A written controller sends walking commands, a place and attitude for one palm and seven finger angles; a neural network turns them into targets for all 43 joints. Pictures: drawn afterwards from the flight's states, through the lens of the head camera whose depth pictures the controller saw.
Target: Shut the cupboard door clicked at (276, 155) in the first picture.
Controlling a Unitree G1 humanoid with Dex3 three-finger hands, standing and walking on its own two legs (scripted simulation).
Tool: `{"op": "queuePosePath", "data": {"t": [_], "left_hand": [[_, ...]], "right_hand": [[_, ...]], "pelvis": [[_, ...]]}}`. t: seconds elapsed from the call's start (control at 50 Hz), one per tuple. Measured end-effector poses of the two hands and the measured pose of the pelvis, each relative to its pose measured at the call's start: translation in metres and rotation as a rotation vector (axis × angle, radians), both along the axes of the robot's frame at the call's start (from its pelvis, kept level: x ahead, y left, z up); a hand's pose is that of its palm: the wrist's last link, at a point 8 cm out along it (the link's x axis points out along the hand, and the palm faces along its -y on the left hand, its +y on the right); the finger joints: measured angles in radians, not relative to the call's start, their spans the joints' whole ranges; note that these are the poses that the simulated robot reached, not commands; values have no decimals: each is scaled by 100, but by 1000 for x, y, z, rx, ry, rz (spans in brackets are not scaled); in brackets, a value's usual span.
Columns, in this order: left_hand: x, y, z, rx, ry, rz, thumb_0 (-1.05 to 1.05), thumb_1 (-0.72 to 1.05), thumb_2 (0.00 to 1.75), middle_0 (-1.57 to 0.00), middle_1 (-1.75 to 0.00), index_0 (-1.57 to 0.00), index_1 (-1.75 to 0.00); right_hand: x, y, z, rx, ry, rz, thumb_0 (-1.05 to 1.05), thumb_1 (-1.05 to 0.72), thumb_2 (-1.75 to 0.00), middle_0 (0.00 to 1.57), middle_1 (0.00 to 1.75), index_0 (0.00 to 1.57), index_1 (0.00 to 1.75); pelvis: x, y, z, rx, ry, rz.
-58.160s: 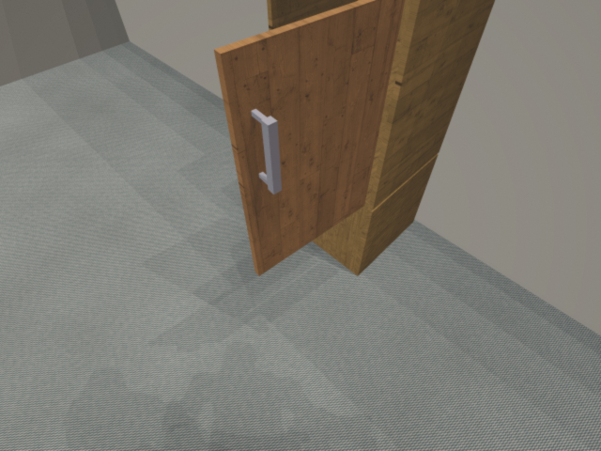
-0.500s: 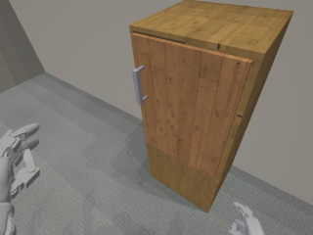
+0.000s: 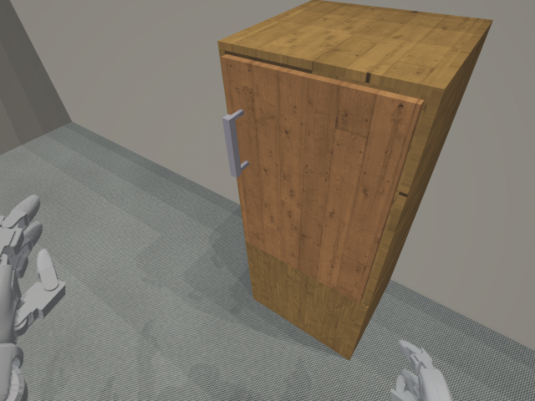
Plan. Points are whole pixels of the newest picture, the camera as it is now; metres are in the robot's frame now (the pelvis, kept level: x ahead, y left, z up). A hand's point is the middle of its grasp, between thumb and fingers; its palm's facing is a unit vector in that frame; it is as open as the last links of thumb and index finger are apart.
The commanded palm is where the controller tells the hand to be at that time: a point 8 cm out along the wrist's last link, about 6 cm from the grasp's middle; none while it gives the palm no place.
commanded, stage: step back with the hand held close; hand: left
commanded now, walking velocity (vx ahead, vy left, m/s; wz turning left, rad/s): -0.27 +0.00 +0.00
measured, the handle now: (237, 144) +0.64 +0.15 +0.06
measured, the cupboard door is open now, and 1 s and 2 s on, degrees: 0 0 0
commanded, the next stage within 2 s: stop stepping back and stand still in 1.22 s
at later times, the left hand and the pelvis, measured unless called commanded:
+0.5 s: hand (21, 320) +0.15 +0.29 +0.15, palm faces +0.42 -0.77 -0.48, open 7.4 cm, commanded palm +0.09 +0.32 +0.17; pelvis -0.05 +0.02 -0.01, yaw +0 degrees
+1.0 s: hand out of the picture +0.08 +0.29 +0.16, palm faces +0.46 -0.76 -0.46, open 7.4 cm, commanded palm +0.00 +0.33 +0.17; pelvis -0.12 +0.03 -0.03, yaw +3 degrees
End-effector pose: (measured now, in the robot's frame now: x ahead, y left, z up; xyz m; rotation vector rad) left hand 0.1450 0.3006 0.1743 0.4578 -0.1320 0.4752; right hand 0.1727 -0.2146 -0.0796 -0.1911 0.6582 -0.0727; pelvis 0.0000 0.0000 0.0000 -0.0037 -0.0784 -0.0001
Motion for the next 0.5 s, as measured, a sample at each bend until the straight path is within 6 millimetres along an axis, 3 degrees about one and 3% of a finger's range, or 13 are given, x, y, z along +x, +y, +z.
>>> {"op": "queuePosePath", "data": {"t": [0.28,0.5], "left_hand": [[-6,14,-3,87,47,-58,1,89,90,-21,-30,-21,-30],[-38,25,-3,128,-27,-73,1,89,90,-21,-30,-22,-30]], "right_hand": [[-30,-17,-5,-52,88,-112,1,-90,-90,20,30,20,30],[-69,-4,-1,-66,67,-116,1,-90,-90,20,30,20,30]], "pelvis": [[-19,17,-5,-5,79,-5],[-55,24,-13,-7,77,-8]]}}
